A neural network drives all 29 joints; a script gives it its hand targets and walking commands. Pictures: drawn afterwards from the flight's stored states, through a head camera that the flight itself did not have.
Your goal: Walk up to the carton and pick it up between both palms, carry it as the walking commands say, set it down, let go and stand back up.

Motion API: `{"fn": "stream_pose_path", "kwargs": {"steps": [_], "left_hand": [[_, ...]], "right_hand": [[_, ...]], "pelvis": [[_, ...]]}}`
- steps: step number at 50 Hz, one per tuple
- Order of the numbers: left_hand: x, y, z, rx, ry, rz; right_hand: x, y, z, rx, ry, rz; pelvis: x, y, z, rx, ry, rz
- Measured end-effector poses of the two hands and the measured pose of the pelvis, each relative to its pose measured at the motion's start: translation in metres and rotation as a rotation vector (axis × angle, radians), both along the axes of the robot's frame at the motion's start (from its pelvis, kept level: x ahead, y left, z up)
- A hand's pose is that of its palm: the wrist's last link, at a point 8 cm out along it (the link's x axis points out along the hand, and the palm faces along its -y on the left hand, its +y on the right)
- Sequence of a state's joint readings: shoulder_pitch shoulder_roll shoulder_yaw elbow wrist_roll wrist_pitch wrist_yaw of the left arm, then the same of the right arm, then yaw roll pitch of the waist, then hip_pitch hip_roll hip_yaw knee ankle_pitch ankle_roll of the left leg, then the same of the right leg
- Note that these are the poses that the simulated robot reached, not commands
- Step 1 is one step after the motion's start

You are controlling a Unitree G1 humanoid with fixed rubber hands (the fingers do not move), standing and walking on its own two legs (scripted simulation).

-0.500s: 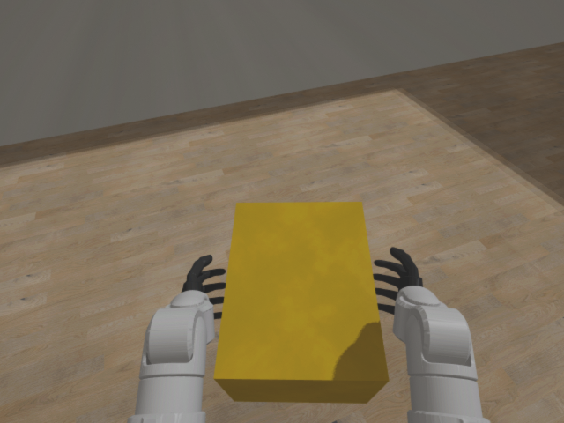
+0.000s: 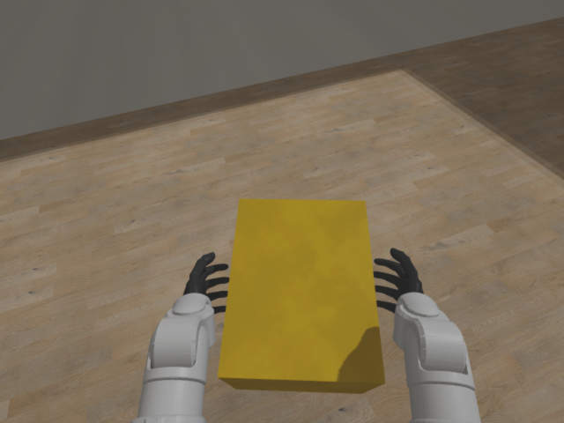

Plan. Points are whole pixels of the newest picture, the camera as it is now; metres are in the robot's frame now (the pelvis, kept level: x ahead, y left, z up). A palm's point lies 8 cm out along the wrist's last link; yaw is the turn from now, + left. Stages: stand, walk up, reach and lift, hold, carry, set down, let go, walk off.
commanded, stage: carry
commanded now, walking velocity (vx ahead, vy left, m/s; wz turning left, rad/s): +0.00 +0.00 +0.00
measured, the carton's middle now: (300, 295) +0.33 -0.01 -0.03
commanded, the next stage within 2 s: none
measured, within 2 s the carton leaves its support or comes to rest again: neither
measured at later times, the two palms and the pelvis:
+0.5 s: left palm (189, 310) +0.28 +0.15 +0.03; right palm (398, 299) +0.28 -0.14 +0.03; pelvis +0.00 +0.01 +0.00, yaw +1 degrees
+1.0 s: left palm (176, 306) +0.28 +0.17 +0.03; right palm (383, 295) +0.29 -0.12 +0.03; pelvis +0.00 +0.02 +0.00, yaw +1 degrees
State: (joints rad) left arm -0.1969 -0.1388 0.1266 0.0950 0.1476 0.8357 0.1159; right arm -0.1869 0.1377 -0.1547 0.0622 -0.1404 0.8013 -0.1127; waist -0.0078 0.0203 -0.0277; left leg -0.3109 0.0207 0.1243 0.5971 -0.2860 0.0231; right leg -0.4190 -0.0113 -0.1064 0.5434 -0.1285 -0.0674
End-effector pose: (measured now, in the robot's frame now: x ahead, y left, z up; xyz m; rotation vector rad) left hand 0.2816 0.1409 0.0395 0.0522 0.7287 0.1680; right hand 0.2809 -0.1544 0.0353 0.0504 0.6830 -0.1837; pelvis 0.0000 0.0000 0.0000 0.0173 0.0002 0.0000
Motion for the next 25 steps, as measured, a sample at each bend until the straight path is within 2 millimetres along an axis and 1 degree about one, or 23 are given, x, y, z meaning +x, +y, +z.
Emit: {"fn": "stream_pose_path", "kwargs": {"steps": [3,7,12,19,25], "left_hand": [[0.0,0.0,0.0,0.002,-0.003,-0.005],[-0.002,0.001,-0.006,-0.01,0.013,0.003],[-0.004,0.002,-0.003,-0.023,-0.008,0.005],[-0.007,0.007,-0.007,-0.027,0.013,0.018],[-0.005,0.013,-0.009,-0.021,0.021,0.017]], "right_hand": [[0.0,0.0,0.0,0.005,-0.004,0.0],[-0.001,0.0,-0.003,-0.006,0.012,0.008],[-0.001,0.001,0.002,-0.019,-0.009,0.013],[0.0,0.007,0.001,-0.024,0.013,0.023],[0.004,0.013,-0.001,-0.034,0.019,0.038]], "pelvis": [[0.0,0.0,0.0,0.001,0.001,0.0],[0.0,-0.001,0.0,-0.002,-0.001,-0.001],[-0.003,-0.001,0.0,-0.003,0.002,0.007],[-0.005,0.001,0.0,-0.006,0.003,0.01],[-0.005,0.005,0.001,-0.007,0.006,0.009]]}}
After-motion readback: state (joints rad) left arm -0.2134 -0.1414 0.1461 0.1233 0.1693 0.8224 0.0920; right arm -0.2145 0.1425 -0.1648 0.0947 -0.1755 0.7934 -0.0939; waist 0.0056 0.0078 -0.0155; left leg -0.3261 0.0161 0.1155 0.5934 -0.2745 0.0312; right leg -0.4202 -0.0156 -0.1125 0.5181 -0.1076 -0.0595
